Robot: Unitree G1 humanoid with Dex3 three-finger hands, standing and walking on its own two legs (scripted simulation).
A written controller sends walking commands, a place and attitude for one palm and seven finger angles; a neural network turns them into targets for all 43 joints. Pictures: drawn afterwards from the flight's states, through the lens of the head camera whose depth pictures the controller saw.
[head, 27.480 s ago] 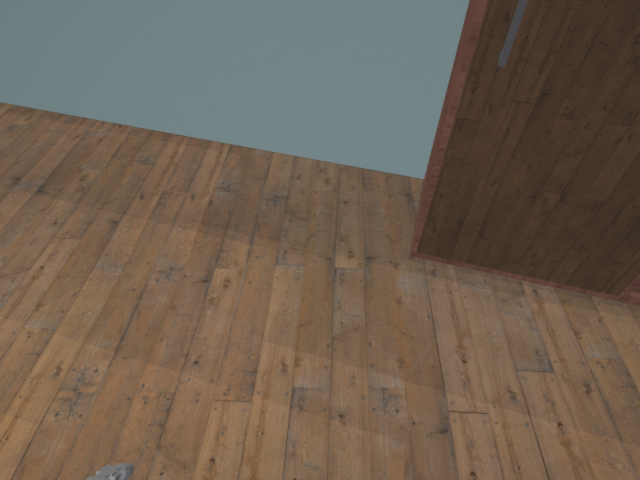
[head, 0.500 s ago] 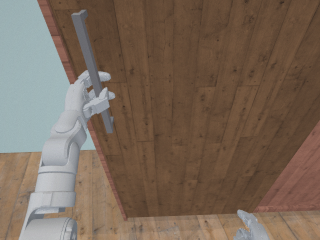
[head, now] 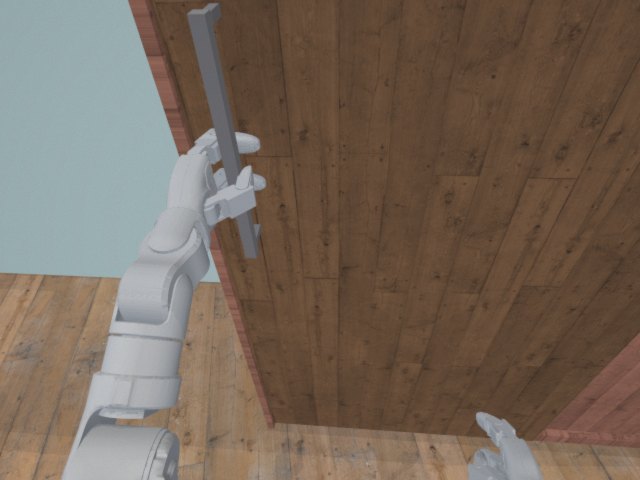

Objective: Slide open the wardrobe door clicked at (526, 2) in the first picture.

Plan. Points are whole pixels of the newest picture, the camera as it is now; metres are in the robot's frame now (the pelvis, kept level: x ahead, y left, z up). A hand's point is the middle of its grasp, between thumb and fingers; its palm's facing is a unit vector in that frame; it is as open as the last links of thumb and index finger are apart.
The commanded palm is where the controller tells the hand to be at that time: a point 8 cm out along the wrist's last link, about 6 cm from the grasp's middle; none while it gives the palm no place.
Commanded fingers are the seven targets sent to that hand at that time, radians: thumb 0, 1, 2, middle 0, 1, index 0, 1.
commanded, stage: tug the door sideways, standing still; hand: left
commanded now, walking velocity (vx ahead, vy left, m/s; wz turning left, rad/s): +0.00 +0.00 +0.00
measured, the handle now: (235, 153) +0.43 +0.15 +0.23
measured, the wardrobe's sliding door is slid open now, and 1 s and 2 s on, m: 0.00 0.08 0.28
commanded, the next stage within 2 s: step sideways, sliding the door along in 0.36 s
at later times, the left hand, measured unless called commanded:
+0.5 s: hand (273, 195) +0.37 +0.10 +0.21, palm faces +0.05 -1.00 -0.05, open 5.7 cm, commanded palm +0.35 +0.13 +0.21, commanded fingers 0.00 0.90 0.90 -0.45 -1.40 -0.45 -1.40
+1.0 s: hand (310, 196) +0.38 +0.06 +0.20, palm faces +0.06 -0.99 -0.08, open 5.6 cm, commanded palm +0.37 +0.09 +0.21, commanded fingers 0.00 0.90 0.90 -0.45 -1.40 -0.45 -1.40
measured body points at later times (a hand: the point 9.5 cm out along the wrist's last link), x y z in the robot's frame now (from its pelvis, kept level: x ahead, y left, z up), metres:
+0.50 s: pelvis -0.04 +0.01 +0.00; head -0.06 +0.00 +0.45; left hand +0.36 +0.15 +0.21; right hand +0.11 -0.20 -0.11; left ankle -0.02 +0.11 -0.74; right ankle -0.06 -0.08 -0.74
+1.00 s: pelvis -0.02 -0.06 -0.02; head +0.02 -0.05 +0.43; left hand +0.38 +0.11 +0.20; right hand +0.13 -0.31 -0.13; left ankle +0.00 +0.04 -0.73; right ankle +0.02 -0.17 -0.74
